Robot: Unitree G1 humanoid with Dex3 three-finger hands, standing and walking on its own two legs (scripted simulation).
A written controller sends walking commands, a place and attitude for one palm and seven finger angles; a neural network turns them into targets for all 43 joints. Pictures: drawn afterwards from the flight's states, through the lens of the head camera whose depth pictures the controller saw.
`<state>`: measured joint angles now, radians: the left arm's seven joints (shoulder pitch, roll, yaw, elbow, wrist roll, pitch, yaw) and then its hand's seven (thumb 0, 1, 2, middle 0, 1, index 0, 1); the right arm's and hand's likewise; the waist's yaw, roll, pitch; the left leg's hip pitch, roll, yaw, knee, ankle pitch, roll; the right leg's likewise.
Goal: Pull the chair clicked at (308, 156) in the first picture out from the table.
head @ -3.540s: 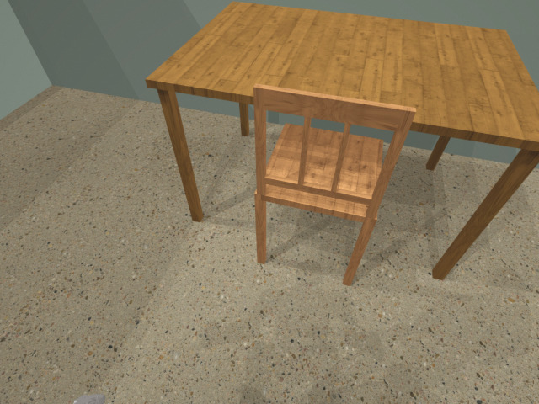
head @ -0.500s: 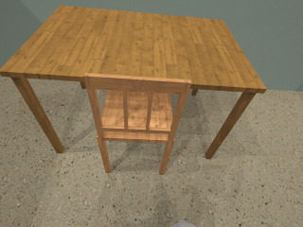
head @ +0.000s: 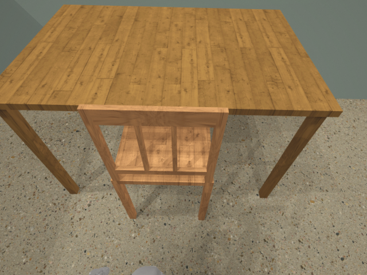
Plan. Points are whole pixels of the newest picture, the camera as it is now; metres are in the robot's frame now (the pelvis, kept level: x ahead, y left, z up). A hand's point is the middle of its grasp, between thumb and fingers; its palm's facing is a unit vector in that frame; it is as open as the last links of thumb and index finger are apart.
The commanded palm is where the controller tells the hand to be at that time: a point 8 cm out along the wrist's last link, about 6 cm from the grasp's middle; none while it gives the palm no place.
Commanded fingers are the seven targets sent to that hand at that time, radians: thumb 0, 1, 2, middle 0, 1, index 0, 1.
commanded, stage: come to a stop and stand still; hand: left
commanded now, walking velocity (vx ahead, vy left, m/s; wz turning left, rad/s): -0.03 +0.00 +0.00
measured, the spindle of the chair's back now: (142, 148) +0.49 +0.16 -0.11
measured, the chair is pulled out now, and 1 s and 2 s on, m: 0.00 0.00 0.00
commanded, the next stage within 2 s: look again from close up in 1.98 s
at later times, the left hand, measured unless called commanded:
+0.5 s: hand out of the picture -0.07 +0.26 -0.17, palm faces +0.04 -0.98 -0.19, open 7.4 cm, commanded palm none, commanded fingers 0.00 0.90 0.90 -0.20 -0.30 -0.20 -0.30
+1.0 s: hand out of the picture -0.09 +0.19 -0.17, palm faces +0.05 -0.99 -0.16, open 7.4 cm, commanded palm none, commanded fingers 0.00 0.90 0.90 -0.20 -0.30 -0.20 -0.30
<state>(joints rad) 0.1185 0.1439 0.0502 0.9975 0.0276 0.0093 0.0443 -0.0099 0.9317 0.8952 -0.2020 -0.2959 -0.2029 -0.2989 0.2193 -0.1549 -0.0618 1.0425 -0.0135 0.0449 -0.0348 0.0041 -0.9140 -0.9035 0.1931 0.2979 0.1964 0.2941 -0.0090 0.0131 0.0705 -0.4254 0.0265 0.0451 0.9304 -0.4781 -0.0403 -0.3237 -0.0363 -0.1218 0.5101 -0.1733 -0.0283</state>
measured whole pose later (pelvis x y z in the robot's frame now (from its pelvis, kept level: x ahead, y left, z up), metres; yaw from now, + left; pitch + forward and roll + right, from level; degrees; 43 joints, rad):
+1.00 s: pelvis -0.05 +0.04 +0.01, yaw +0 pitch +0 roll +1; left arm 0.37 0.09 0.01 1.15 0.01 0.01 0.05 0.01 0.91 0.90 -0.20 -0.30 -0.20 -0.30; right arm 0.36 -0.09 -0.01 1.18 -0.01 0.02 -0.04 0.00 -0.91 -0.90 0.20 0.30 0.20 0.29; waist -0.02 -0.01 -0.01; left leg -0.24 -0.06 0.08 0.34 -0.10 0.07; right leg -0.10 0.00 -0.02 0.42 -0.32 -0.02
